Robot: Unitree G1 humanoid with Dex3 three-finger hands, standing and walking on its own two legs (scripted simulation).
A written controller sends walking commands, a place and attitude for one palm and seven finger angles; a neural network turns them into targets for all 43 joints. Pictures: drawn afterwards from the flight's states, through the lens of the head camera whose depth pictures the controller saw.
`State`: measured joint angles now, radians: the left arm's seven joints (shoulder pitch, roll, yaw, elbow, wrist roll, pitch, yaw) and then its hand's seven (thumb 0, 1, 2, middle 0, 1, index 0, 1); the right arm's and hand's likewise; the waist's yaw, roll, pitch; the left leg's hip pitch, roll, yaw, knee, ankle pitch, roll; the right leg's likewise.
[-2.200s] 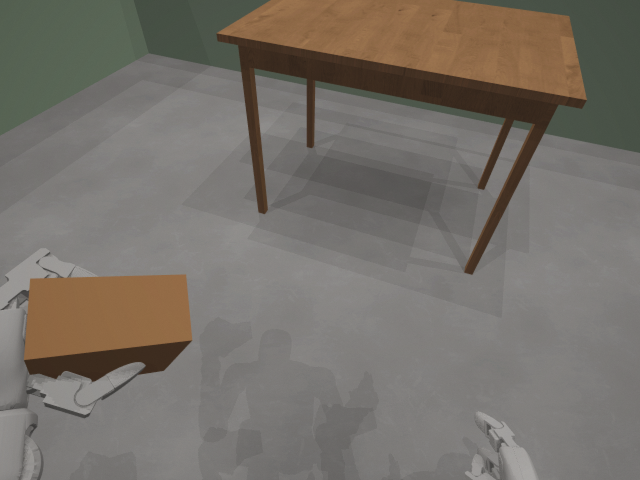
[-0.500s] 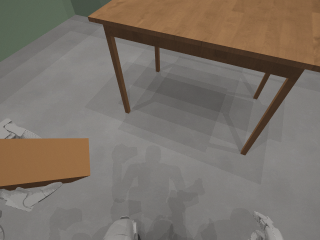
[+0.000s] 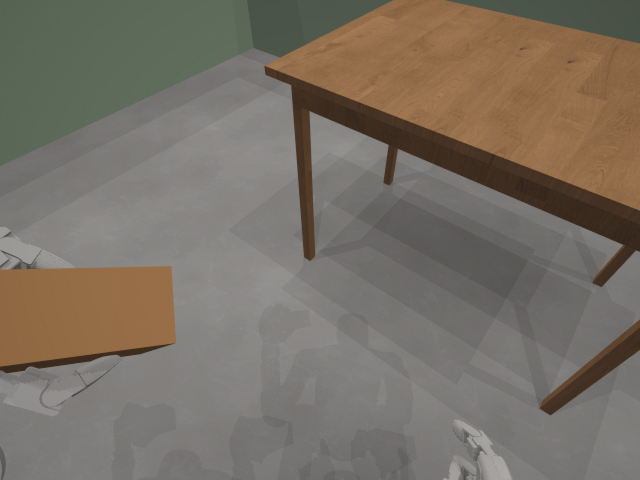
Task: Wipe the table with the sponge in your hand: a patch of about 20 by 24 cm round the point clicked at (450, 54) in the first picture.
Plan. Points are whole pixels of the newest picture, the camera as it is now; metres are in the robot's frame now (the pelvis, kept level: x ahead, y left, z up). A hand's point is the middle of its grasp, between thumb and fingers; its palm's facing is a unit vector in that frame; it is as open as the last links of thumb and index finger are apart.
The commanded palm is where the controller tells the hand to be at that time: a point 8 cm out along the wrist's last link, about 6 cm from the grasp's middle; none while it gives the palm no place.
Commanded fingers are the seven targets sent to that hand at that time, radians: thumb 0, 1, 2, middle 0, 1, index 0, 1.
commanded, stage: walk to a spot facing it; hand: left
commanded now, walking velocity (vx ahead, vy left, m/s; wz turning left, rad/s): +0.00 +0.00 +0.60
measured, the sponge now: (106, 319) +0.21 +0.21 +0.18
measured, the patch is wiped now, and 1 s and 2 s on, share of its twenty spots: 0.00 0.00 0.00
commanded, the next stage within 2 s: none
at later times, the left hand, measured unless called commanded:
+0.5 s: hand (54, 338) +0.19 +0.25 +0.17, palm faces +0.60 -0.67 -0.43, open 10.2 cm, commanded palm +0.11 +0.27 +0.18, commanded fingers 0.00 0.10 1.30 -1.20 -1.60 -1.20 -1.60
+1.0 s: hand out of the picture +0.06 +0.19 +0.18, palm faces +0.80 -0.46 -0.38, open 10.2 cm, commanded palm -0.02 +0.20 +0.18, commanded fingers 0.00 0.10 1.30 -1.20 -1.60 -1.20 -1.60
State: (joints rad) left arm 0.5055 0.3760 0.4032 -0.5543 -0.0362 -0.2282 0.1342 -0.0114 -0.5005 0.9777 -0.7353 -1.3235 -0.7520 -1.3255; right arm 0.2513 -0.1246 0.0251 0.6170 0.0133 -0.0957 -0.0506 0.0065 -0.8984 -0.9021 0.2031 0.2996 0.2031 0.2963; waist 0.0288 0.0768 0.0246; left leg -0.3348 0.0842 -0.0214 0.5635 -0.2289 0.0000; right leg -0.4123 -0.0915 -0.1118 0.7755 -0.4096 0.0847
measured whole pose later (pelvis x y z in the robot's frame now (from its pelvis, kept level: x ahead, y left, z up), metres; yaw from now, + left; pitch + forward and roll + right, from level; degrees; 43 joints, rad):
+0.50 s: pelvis +0.05 -0.04 -0.01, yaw +18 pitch -1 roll +0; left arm 0.45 0.42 0.40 -0.58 -0.04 -0.18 0.15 -0.01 -0.50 0.98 -0.73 -1.33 -0.75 -1.33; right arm 0.15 -0.18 -0.04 0.55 0.01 -0.06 -0.05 0.01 -0.91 -0.90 0.19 0.30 0.19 0.29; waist -0.03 -0.04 0.09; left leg -0.36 0.05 0.10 0.63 -0.25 0.02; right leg -0.47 -0.11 -0.09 1.10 -0.56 0.08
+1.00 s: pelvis +0.02 -0.12 +0.00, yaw +37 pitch -1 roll +2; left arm 0.47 0.36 0.31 -0.54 -0.03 -0.15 0.15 -0.01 -0.50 0.98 -0.73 -1.33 -0.75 -1.33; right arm 0.22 -0.25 -0.03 0.60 -0.02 -0.06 -0.10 0.01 -0.90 -0.90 0.20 0.30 0.20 0.30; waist -0.01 -0.03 0.02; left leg -0.35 0.06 0.09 0.84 -0.47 -0.05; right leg -0.29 -0.15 -0.25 0.50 -0.20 -0.02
